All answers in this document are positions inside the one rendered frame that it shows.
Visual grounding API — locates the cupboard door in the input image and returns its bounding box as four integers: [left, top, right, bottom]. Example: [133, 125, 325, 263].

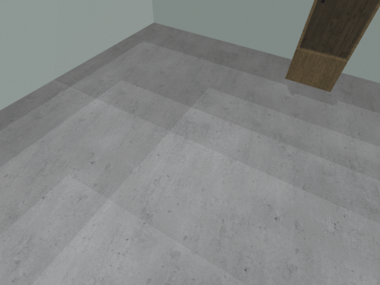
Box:
[300, 0, 379, 59]

